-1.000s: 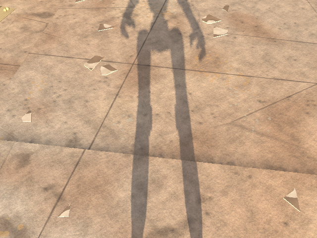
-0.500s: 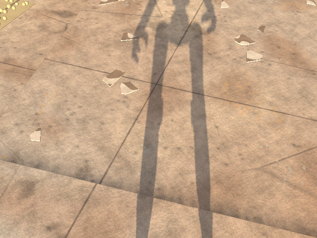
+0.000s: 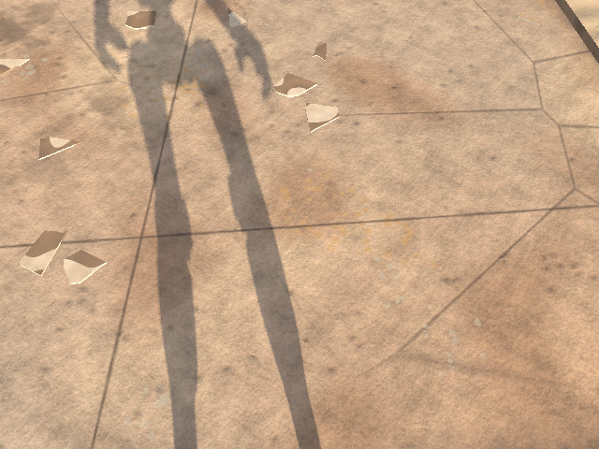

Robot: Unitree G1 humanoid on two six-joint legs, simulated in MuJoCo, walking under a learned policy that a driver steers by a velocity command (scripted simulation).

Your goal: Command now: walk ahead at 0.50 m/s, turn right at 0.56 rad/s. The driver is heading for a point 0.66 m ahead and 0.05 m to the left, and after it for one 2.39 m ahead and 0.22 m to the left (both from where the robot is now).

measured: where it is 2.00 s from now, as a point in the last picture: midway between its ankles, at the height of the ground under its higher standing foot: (251, 229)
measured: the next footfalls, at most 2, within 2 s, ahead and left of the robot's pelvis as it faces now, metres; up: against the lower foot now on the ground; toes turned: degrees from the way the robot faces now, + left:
left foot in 0.40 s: +0.44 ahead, +0.13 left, -0.04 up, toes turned -15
right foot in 0.92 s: +0.69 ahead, -0.09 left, -0.04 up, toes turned +10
